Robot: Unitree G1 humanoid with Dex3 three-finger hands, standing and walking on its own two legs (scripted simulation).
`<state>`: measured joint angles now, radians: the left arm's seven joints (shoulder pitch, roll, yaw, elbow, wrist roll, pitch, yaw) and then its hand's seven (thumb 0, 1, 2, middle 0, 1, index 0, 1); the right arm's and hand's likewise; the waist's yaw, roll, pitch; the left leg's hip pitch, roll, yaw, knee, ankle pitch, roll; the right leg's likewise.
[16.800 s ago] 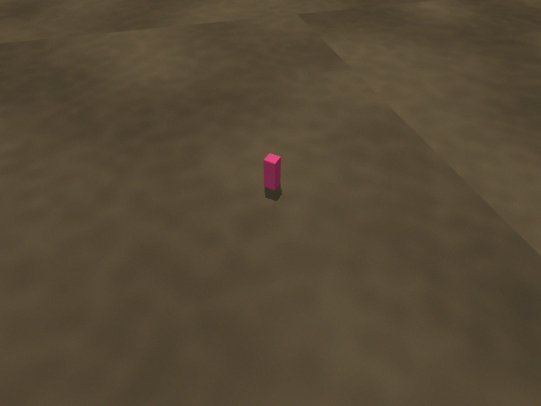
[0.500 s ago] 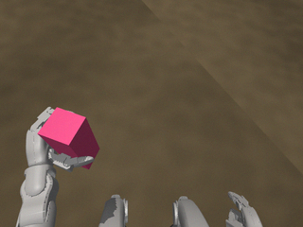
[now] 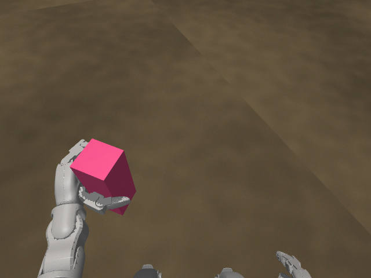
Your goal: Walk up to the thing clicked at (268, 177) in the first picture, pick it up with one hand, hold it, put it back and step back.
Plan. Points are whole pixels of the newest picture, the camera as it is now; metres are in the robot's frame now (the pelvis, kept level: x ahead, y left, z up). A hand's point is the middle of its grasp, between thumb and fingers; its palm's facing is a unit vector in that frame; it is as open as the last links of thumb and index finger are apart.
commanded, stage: hold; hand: left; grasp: from the side
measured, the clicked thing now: (109, 181) +0.34 +0.17 +0.03
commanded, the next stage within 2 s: crouch in 0.98 s
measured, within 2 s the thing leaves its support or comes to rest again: neither
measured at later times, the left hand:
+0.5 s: hand (108, 167) +0.34 +0.16 +0.07, palm faces +0.17 -0.99 +0.00, open 11.9 cm
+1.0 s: hand (104, 167) +0.33 +0.16 +0.09, palm faces +0.18 -0.98 +0.00, open 11.9 cm
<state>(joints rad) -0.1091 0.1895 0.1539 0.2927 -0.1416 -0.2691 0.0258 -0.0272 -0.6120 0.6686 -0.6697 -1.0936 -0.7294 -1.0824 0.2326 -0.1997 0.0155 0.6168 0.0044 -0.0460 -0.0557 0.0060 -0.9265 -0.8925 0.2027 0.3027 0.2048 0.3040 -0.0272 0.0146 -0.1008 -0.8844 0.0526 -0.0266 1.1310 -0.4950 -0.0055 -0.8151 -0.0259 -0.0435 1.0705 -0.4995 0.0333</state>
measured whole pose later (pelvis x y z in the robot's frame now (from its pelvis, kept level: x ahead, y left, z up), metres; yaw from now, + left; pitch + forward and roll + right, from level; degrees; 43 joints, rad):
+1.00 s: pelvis +0.00 -0.01 +0.04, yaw +0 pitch +7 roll -1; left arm -0.10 0.16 0.14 0.37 -0.14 -0.33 0.03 -0.03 -0.61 0.70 -0.63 -1.17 -0.69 -1.17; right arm 0.22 -0.21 0.01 0.66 0.00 -0.02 -0.04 0.01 -0.93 -0.90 0.20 0.30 0.20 0.30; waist -0.02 0.01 -0.04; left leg -0.61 0.05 -0.01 0.89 -0.40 -0.02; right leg -0.56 -0.02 -0.04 0.86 -0.42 0.02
